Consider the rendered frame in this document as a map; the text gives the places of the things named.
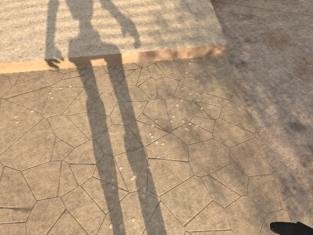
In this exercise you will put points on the robot right hand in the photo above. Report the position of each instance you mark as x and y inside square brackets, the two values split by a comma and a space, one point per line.
[290, 228]

